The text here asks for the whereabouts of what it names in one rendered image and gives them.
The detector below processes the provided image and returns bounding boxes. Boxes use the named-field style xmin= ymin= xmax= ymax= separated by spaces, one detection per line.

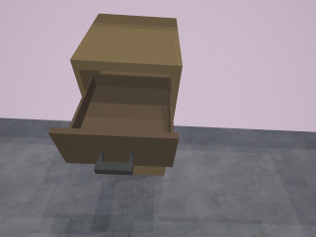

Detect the handle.
xmin=94 ymin=150 xmax=134 ymax=176

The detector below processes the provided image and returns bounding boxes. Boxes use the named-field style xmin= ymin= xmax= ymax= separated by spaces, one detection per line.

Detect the cabinet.
xmin=70 ymin=13 xmax=183 ymax=176

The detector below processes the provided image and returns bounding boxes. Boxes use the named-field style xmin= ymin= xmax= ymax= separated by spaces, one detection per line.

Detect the drawer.
xmin=48 ymin=73 xmax=179 ymax=167

